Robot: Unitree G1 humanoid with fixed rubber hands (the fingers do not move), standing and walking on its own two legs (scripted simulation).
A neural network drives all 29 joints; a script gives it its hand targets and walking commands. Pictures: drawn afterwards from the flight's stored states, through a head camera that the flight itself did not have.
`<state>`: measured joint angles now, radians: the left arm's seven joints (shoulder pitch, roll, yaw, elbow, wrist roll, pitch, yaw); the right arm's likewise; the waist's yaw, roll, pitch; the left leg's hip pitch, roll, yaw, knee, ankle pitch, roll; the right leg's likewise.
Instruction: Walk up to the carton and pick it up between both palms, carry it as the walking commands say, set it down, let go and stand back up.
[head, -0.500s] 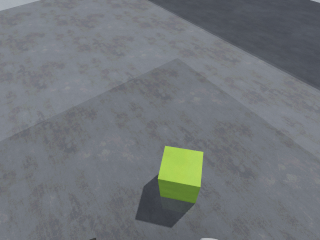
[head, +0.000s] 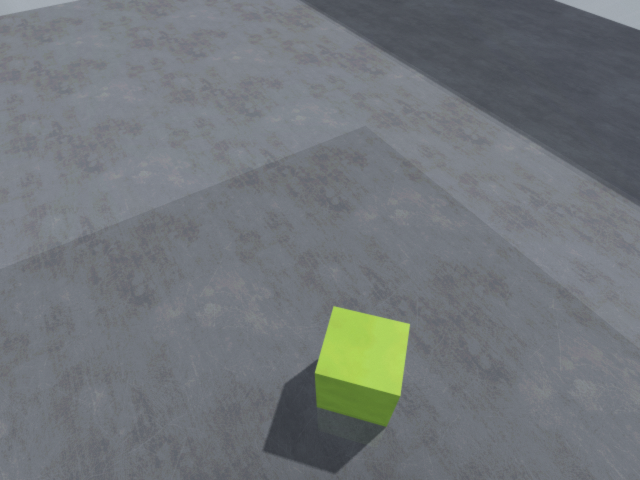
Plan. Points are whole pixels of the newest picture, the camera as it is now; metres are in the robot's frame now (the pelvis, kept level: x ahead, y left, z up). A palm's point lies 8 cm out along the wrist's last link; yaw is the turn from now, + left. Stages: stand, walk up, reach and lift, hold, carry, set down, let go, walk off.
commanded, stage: walk up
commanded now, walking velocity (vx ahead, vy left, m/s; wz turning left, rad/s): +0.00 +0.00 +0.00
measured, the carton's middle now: (360, 367) +0.49 -0.08 -0.64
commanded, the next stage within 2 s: none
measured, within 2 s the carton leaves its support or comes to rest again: neither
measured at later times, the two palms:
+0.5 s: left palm out of the picture +0.04 +0.26 -0.14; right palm out of the picture -0.03 -0.24 -0.16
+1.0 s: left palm (173, 431) +0.20 +0.25 -0.16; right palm out of the picture +0.09 -0.23 -0.14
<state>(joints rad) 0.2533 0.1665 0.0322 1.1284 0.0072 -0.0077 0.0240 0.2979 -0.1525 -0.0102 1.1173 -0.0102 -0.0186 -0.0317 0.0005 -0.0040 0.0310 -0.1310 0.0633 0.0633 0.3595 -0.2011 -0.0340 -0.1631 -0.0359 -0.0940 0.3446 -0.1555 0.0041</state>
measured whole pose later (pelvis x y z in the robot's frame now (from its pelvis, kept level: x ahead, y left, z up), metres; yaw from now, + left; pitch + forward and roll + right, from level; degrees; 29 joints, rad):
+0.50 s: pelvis +0.04 +0.00 -0.01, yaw -7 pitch +1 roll +2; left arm 0.37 0.21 0.07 1.08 0.04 0.00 0.01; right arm 0.38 -0.20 -0.06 1.07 -0.05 -0.01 -0.02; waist 0.00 0.00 -0.03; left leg -0.13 0.06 0.20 0.47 -0.34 -0.03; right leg -0.32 -0.07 -0.08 0.67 -0.40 0.01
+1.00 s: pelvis +0.10 +0.02 -0.01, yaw -12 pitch +1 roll -1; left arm 0.19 0.21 0.06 1.02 0.02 0.04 0.03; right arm 0.21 -0.18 -0.03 1.00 -0.03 -0.01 -0.05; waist -0.02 -0.02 0.06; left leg -0.32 0.09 0.13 0.55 -0.23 0.01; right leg -0.38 -0.02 -0.03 0.94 -0.51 0.05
